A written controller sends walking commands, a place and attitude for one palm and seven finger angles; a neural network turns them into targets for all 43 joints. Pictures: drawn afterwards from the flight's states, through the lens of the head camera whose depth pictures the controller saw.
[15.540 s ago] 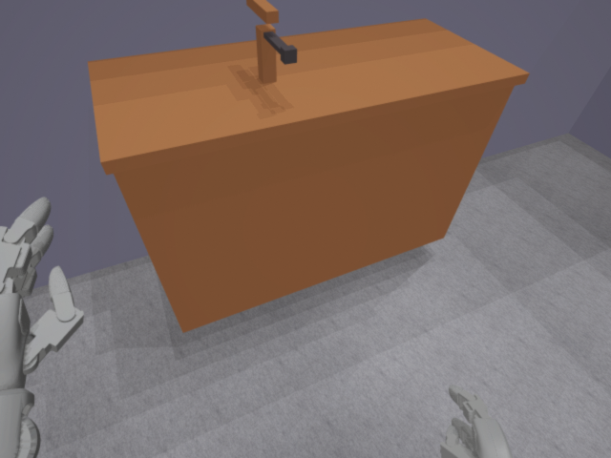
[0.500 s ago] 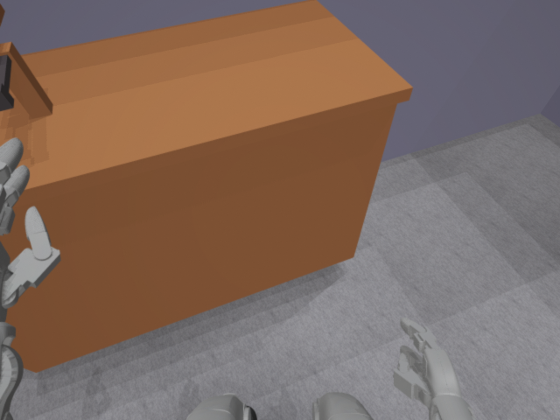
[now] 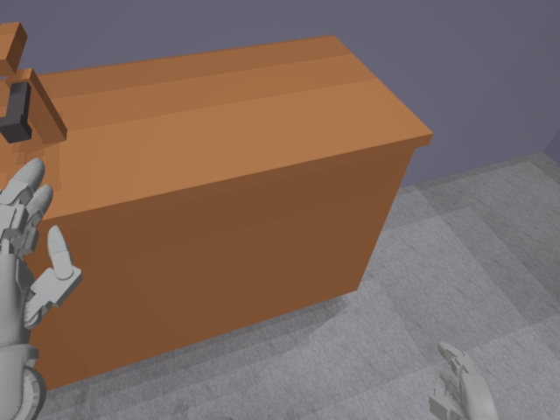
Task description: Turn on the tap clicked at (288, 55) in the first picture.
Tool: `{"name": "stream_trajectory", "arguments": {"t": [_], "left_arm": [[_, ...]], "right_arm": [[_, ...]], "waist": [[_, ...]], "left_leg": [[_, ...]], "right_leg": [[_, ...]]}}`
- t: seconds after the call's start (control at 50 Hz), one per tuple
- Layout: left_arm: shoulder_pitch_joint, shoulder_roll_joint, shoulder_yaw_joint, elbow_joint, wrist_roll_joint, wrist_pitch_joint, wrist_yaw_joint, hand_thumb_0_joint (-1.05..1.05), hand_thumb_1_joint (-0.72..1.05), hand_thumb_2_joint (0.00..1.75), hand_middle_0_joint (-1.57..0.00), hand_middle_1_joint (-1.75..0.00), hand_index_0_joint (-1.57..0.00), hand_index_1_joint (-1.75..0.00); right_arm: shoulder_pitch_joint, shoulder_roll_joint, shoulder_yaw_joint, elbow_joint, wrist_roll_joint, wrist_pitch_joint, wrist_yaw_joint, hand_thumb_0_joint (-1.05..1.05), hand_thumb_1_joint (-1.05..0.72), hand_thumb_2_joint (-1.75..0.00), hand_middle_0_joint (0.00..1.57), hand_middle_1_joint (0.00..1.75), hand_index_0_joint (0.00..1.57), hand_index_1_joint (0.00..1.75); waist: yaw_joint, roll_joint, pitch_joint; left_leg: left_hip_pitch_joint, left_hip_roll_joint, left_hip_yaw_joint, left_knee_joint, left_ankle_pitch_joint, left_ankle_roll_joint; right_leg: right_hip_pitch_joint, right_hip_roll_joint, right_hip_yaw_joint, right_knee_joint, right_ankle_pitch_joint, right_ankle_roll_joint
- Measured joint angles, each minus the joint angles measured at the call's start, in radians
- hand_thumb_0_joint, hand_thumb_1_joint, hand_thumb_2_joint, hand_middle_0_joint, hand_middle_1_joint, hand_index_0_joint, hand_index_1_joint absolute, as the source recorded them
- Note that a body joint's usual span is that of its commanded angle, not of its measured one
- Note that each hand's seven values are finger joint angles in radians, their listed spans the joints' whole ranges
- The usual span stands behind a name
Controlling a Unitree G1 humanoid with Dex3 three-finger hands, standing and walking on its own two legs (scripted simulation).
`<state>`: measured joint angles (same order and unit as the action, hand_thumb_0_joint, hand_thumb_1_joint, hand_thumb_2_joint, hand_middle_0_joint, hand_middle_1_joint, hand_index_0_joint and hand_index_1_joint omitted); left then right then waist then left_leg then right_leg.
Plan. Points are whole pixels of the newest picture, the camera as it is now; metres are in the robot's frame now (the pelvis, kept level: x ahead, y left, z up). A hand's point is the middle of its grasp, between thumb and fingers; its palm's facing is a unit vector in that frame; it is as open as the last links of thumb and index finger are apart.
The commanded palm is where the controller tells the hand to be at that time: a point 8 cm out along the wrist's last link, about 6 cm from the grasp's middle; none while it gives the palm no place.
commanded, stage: shuffle to correct the standing spot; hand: left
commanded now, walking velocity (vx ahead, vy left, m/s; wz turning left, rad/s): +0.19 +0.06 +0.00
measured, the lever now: (15, 128) +0.44 +0.41 +0.18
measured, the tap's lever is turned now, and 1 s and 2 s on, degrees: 4 4 4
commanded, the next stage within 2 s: come to a stop and stand still in 0.20 s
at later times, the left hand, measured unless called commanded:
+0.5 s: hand (42, 234) +0.26 +0.28 +0.18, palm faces +0.40 -0.86 -0.33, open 7.5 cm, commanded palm +0.20 +0.32 +0.19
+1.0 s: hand (11, 223) +0.27 +0.31 +0.18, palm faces +0.44 -0.83 -0.34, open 7.5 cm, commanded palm +0.21 +0.34 +0.19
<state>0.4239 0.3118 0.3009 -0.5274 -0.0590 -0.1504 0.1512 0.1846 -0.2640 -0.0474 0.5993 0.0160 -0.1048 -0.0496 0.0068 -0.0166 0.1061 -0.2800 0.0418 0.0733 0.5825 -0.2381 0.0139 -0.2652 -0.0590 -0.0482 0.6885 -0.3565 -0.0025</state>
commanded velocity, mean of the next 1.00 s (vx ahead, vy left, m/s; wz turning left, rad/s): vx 0.02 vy -0.03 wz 0.00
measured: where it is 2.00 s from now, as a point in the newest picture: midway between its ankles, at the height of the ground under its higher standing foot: outside the picture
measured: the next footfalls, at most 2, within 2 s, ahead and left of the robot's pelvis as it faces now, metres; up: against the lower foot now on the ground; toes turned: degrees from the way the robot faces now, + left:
left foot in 0.44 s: +0.15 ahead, +0.18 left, +0.00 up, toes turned +1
right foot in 0.60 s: +0.10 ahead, -0.06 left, +0.00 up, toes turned +0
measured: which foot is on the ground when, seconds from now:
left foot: down 0.00-0.18, up 0.20-0.42, down 0.44-1.00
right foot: down 0.00-0.46, up 0.48-0.58, down 0.60-1.00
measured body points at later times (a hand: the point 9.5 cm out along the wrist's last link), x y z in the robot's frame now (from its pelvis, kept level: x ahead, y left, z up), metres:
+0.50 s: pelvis +0.04 +0.04 +0.00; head +0.06 +0.05 +0.45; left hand +0.23 +0.32 +0.19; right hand +0.21 -0.19 -0.08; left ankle +0.11 +0.18 -0.72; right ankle +0.06 -0.09 -0.72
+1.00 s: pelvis +0.05 +0.06 +0.02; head +0.06 +0.07 +0.47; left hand +0.24 +0.35 +0.20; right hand +0.24 -0.16 -0.05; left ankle +0.11 +0.18 -0.72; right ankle +0.06 -0.06 -0.72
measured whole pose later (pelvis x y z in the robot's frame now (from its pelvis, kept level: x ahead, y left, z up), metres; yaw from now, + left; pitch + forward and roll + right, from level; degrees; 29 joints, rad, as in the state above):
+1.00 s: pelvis +0.05 +0.06 +0.02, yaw +1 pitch -2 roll -2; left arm 0.36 0.35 0.32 -0.48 -0.05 -0.05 0.14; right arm 0.18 -0.21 0.02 0.59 -0.01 -0.09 -0.08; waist 0.05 0.02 0.04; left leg -0.28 0.07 0.03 0.47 -0.16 -0.01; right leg -0.16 0.02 -0.04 0.39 -0.20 0.00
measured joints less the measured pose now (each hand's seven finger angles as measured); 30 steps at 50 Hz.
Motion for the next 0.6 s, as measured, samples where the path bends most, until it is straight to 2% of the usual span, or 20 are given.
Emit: {"name": "stream_trajectory", "arguments": {"t": [0.04, 0.08, 0.12, 0.16, 0.18, 0.22, 0.26, 0.3, 0.34, 0.4, 0.44, 0.48, 0.54, 0.6], "left_arm": [[0.002, 0.049, 0.03, -0.038, 0.004, -0.009, 0.004, 0.02, 0.89, 0.9, -0.21, -0.3, -0.21, -0.3], [0.004, 0.093, 0.069, -0.044, 0.004, -0.01, 0.008, 0.02, 0.88, 0.9, -0.21, -0.3, -0.21, -0.3], [0.011, 0.122, 0.105, -0.036, -0.001, -0.01, 0.011, 0.02, 0.88, 0.9, -0.21, -0.3, -0.21, -0.3], [0.026, 0.139, 0.132, -0.023, -0.008, -0.012, 0.014, 0.02, 0.88, 0.9, -0.21, -0.3, -0.21, -0.3], [0.031, 0.137, 0.137, -0.013, -0.01, -0.015, 0.014, 0.02, 0.88, 0.9, -0.21, -0.3, -0.21, -0.3], [0.033, 0.103, 0.117, 0.01, -0.008, -0.011, 0.008, 0.02, 0.89, 0.9, -0.21, -0.3, -0.21, -0.3], [0.021, 0.051, 0.079, 0.045, -0.009, -0.003, -0.005, 0.02, 0.89, 0.9, -0.21, -0.3, -0.21, -0.3], [0.006, 0.007, 0.051, 0.084, -0.008, 0.006, -0.012, 0.02, 0.89, 0.9, -0.21, -0.3, -0.21, -0.3], [-0.01, -0.015, 0.031, 0.118, -0.004, 0.01, -0.011, 0.02, 0.89, 0.9, -0.21, -0.3, -0.21, -0.3], [-0.032, -0.02, 0.01, 0.111, -0.003, 0.023, -0.005, 0.02, 0.89, 0.9, -0.21, -0.3, -0.21, -0.3], [-0.026, -0.016, -0.001, 0.057, -0.008, 0.03, -0.002, 0.02, 0.89, 0.9, -0.21, -0.3, -0.21, -0.3], [-0.026, 0.016, 0.009, -0.002, -0.012, 0.033, 0.001, 0.02, 0.89, 0.9, -0.21, -0.3, -0.21, -0.3], [-0.015, 0.083, 0.058, -0.052, -0.013, 0.026, 0.004, 0.02, 0.89, 0.9, -0.21, -0.3, -0.21, -0.3], [-0.001, 0.114, 0.102, -0.068, -0.014, 0.019, 0.012, 0.02, 0.89, 0.9, -0.21, -0.3, -0.21, -0.3]], "right_arm": [[-0.026, 0.034, 0.005, -0.015, 0.0, 0.005, -0.004, 0.01, -0.9, -0.9, 0.2, 0.3, 0.2, 0.3], [-0.033, 0.062, 0.018, -0.03, 0.001, 0.003, -0.006, 0.01, -0.9, -0.9, 0.2, 0.3, 0.2, 0.3], [-0.027, 0.078, 0.033, -0.039, 0.005, -0.004, -0.003, 0.01, -0.9, -0.9, 0.2, 0.3, 0.2, 0.3], [-0.011, 0.086, 0.049, -0.044, 0.008, -0.006, 0.001, 0.01, -0.9, -0.9, 0.2, 0.3, 0.2, 0.3], [-0.004, 0.084, 0.055, -0.043, 0.009, -0.006, 0.003, 0.01, -0.9, -0.9, 0.2, 0.3, 0.2, 0.3], [0.003, 0.075, 0.06, -0.018, 0.007, 0.006, 0.01, 0.01, -0.9, -0.9, 0.2, 0.3, 0.2, 0.3], [0.014, 0.066, 0.059, 0.016, 0.008, 0.017, 0.022, 0.01, -0.9, -0.9, 0.2, 0.3, 0.2, 0.3], [0.022, 0.057, 0.065, 0.039, 0.008, 0.03, 0.029, 0.01, -0.9, -0.9, 0.2, 0.3, 0.2, 0.3], [0.024, 0.053, 0.073, 0.049, 0.005, 0.04, 0.025, 0.01, -0.9, -0.9, 0.2, 0.3, 0.2, 0.3], [0.019, 0.045, 0.074, 0.044, -0.005, 0.038, 0.011, 0.01, -0.9, -0.9, 0.2, 0.3, 0.2, 0.3], [0.018, 0.028, 0.064, 0.023, -0.01, 0.03, 0.003, 0.01, -0.9, -0.9, 0.2, 0.3, 0.2, 0.3], [-0.001, 0.037, 0.046, 0.015, -0.009, 0.03, -0.007, 0.01, -0.9, -0.9, 0.2, 0.3, 0.2, 0.3], [-0.013, 0.08, 0.048, -0.001, -0.009, 0.027, -0.011, 0.01, -0.9, -0.9, 0.2, 0.3, 0.2, 0.3], [-0.008, 0.101, 0.064, -0.023, -0.01, 0.004, -0.007, 0.01, -0.9, -0.9, 0.2, 0.3, 0.2, 0.3]], "waist": [[-0.001, -0.033, 0.009], [-0.009, -0.03, 0.006], [-0.008, -0.005, -0.006], [-0.002, 0.023, -0.025], [0.001, 0.044, -0.032], [0.013, 0.082, -0.04], [0.033, 0.091, -0.047], [0.048, 0.078, -0.046], [0.047, 0.056, -0.037], [0.034, 0.03, -0.009], [0.024, 0.043, 0.001], [0.018, 0.025, 0.023], [0.013, -0.03, 0.022], [0.004, -0.027, 0.007]], "left_leg": [[-0.003, -0.01, 0.015, 0.022, -0.012, -0.015], [-0.003, -0.01, 0.01, 0.017, -0.012, -0.015], [-0.003, -0.005, 0.002, 0.01, -0.011, -0.016], [-0.014, -0.001, -0.004, 0.036, -0.03, -0.019], [-0.027, 0.005, -0.011, 0.072, -0.053, -0.014], [-0.076, 0.001, -0.036, 0.222, -0.144, -0.002], [-0.132, -0.019, -0.049, 0.387, -0.162, -0.007], [-0.166, -0.023, -0.039, 0.445, -0.149, -0.009], [-0.169, -0.007, -0.028, 0.382, -0.121, -0.004], [-0.103, 0.021, -0.025, 0.161, -0.043, 0.001], [-0.034, 0.037, -0.047, 0.013, 0.018, 0.003], [-0.026, 0.033, -0.043, 0.013, 0.053, -0.03], [-0.02, 0.013, -0.02, -0.002, 0.03, -0.041], [-0.022, 0.009, -0.026, -0.038, 0.048, -0.042]], "right_leg": [[-0.059, 0.008, 0.028, 0.143, -0.086, -0.005], [-0.101, 0.02, 0.014, 0.219, -0.123, -0.008], [-0.1, 0.027, -0.014, 0.155, -0.105, -0.007], [-0.054, 0.033, -0.036, -0.01, -0.025, -0.006], [-0.041, 0.04, -0.043, -0.051, 0.055, -0.017], [-0.036, 0.049, -0.055, -0.038, 0.078, -0.039], [-0.014, 0.043, -0.051, -0.06, 0.069, -0.04], [0.008, 0.03, -0.038, -0.097, 0.08, -0.033], [0.024, 0.014, -0.031, -0.126, 0.094, -0.022], [0.039, 0.002, -0.03, -0.13, 0.092, -0.005], [0.032, 0.015, -0.033, -0.097, 0.072, 0.008], [0.016, 0.012, -0.013, -0.042, 0.036, 0.016], [-0.012, 0.027, 0.033, 0.013, -0.042, 0.011], [0.013, 0.049, 0.021, -0.082, 0.048, 0.004]]}}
